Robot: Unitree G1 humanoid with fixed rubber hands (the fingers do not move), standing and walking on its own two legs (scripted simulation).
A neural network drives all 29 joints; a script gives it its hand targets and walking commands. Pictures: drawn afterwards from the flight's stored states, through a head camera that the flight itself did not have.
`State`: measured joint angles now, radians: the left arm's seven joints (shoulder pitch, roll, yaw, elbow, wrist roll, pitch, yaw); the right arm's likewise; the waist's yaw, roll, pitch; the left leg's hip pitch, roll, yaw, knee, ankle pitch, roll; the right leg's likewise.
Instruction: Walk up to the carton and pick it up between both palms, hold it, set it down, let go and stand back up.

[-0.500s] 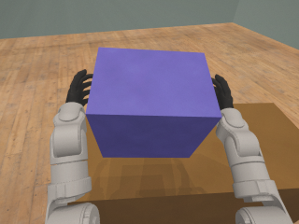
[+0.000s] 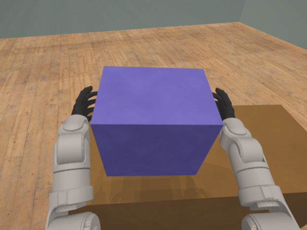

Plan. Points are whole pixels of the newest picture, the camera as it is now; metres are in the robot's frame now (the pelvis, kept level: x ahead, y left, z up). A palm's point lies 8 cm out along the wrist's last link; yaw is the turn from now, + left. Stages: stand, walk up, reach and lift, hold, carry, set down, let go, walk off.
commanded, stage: hold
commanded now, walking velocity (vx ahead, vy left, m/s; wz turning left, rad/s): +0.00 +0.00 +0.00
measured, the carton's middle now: (153, 124) +0.39 +0.01 +0.11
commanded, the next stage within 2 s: set down in 0.02 s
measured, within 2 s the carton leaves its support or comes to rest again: neither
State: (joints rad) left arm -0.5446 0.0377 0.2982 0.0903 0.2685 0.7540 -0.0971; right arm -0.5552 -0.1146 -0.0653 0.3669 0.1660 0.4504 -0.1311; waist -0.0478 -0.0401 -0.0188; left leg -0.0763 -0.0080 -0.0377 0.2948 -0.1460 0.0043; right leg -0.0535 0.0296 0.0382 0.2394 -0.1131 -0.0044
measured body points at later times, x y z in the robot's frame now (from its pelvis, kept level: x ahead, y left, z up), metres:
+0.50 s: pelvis +0.02 +0.00 +0.00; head +0.01 +0.02 +0.45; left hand +0.40 +0.19 +0.15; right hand +0.40 -0.17 +0.15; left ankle +0.02 +0.11 -0.75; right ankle +0.02 -0.12 -0.75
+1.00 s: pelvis +0.02 +0.00 +0.00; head +0.02 +0.02 +0.45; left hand +0.40 +0.18 +0.13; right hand +0.40 -0.18 +0.13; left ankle +0.02 +0.11 -0.75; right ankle +0.02 -0.12 -0.75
